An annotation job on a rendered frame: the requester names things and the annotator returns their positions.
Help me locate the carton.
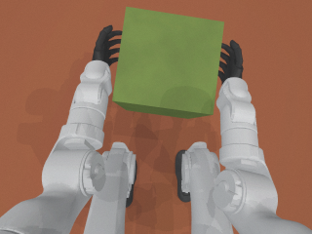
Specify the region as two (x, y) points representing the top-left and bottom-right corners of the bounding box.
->
(112, 7), (224, 119)

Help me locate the robot right forearm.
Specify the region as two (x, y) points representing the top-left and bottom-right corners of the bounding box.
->
(216, 77), (274, 183)

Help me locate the robot left shin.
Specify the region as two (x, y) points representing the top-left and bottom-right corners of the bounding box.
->
(101, 141), (132, 198)

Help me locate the robot left forearm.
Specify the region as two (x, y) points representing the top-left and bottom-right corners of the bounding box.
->
(42, 60), (112, 187)

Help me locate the left robot hand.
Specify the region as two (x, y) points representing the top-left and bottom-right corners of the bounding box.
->
(92, 24), (123, 66)

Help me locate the robot left thigh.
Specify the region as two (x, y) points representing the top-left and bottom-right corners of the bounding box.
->
(83, 147), (137, 234)

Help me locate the left robot upper arm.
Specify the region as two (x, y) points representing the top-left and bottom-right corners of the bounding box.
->
(0, 149), (106, 234)

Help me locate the right robot upper arm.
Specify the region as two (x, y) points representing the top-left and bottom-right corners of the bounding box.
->
(212, 168), (312, 234)

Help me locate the right robot hand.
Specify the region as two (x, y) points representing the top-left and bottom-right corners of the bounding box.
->
(217, 40), (244, 85)

